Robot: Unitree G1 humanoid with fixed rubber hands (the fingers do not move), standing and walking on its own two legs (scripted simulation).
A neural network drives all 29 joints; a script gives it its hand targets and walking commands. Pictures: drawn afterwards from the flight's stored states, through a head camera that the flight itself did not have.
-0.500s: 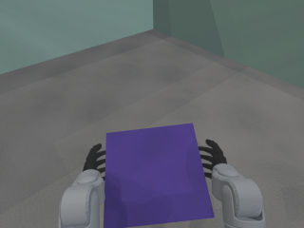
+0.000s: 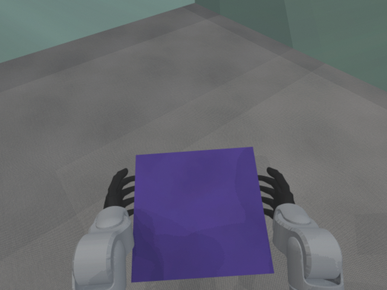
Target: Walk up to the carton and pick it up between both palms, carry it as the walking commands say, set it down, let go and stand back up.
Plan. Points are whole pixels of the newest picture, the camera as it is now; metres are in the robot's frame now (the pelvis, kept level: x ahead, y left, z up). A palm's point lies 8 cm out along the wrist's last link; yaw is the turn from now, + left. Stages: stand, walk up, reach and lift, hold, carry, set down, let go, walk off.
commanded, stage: carry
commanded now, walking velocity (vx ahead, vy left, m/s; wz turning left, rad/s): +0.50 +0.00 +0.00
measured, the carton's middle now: (199, 215) +0.29 -0.01 -0.01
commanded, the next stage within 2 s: none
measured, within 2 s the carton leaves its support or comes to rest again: neither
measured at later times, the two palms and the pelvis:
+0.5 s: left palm (150, 101) +0.58 +0.11 +0.07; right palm (254, 95) +0.60 -0.18 +0.06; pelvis +0.34 -0.06 -0.01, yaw +4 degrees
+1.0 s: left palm (163, 33) +0.98 +0.09 +0.06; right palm (239, 34) +0.97 -0.20 +0.05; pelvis +0.72 -0.06 -0.01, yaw +0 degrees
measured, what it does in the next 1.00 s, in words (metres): walks ahead: left foot, then right foot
